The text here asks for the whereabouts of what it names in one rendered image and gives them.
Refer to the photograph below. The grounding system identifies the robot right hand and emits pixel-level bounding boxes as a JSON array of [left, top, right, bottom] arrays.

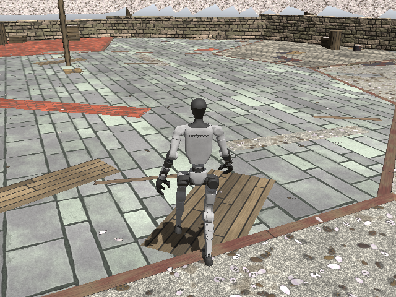
[[218, 164, 233, 174]]

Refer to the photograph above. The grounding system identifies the robot right forearm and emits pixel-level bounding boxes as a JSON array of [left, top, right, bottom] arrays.
[[223, 148, 233, 166]]

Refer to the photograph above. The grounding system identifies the robot left hand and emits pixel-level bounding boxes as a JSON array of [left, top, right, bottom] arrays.
[[156, 178, 170, 196]]

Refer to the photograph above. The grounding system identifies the left robot upper arm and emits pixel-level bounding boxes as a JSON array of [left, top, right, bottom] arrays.
[[168, 125, 186, 160]]

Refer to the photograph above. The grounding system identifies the robot left foot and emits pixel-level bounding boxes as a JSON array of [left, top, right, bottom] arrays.
[[174, 225, 182, 234]]

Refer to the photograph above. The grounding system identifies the robot right thigh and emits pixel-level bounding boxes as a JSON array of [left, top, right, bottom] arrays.
[[202, 174, 219, 223]]

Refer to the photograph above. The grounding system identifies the right robot upper arm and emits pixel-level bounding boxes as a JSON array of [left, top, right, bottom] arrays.
[[211, 125, 229, 157]]

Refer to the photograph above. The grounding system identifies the robot left forearm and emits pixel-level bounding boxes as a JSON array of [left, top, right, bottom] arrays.
[[158, 150, 173, 180]]

